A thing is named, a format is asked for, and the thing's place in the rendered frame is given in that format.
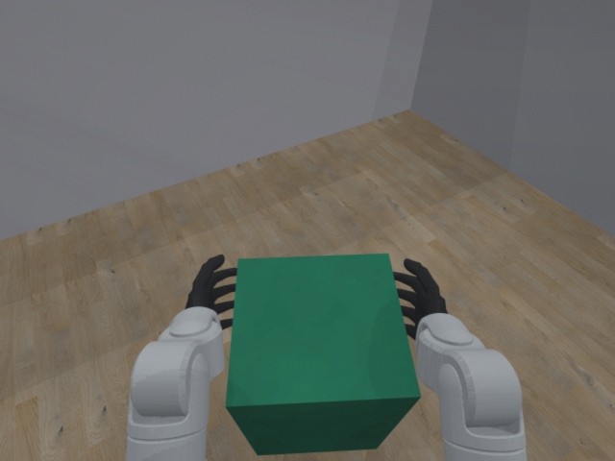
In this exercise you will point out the carton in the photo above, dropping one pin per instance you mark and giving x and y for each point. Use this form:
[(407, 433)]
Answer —
[(320, 359)]

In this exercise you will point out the left robot hand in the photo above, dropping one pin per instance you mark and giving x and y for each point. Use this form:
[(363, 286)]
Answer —
[(203, 294)]

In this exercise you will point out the right robot forearm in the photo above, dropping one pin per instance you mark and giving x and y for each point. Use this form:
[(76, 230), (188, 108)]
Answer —
[(480, 396)]

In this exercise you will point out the right robot hand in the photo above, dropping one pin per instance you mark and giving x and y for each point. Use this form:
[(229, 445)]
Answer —
[(427, 299)]

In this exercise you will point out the left robot forearm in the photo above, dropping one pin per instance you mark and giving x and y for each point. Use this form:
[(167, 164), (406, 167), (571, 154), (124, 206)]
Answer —
[(169, 391)]

